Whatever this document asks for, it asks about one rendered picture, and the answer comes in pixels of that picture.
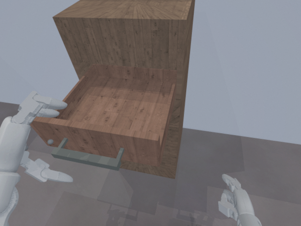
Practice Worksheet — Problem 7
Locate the left robot forearm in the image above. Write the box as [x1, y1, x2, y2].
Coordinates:
[0, 171, 21, 226]

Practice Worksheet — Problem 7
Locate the robot right hand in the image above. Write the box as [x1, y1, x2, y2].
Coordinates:
[218, 174, 255, 221]

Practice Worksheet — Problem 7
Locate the robot left hand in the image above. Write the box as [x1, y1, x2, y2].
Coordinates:
[0, 91, 73, 182]

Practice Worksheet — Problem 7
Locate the right robot forearm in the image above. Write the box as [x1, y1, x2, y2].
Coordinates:
[237, 213, 262, 226]

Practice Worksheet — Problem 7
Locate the handle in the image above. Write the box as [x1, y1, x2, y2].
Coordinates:
[51, 138, 124, 171]

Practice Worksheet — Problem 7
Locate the cabinet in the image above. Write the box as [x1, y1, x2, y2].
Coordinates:
[53, 0, 195, 179]

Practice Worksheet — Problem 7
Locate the drawer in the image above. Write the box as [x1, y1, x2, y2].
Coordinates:
[30, 64, 177, 167]

